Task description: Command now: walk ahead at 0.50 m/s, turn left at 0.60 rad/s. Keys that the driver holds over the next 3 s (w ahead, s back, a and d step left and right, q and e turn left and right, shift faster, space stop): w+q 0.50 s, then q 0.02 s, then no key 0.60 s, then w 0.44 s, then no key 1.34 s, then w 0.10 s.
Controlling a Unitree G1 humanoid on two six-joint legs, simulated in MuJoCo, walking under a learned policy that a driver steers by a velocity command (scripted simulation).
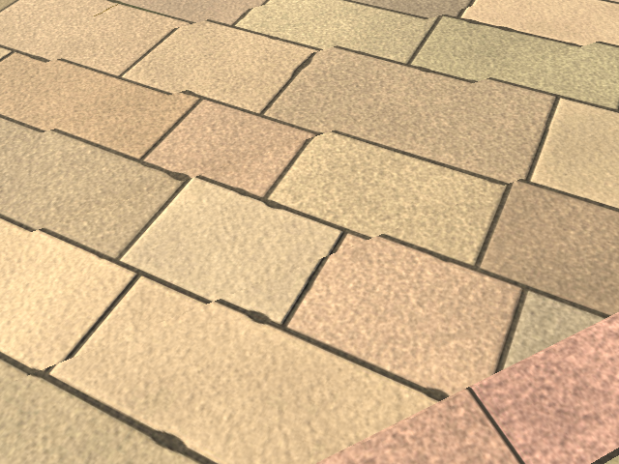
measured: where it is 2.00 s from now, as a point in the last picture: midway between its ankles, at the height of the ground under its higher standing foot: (237, 375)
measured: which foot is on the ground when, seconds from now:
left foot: up 0.00-0.34, down 0.36-0.84, up 0.86-1.00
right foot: down 0.00-0.36, up 0.38-0.80, down 0.82-1.00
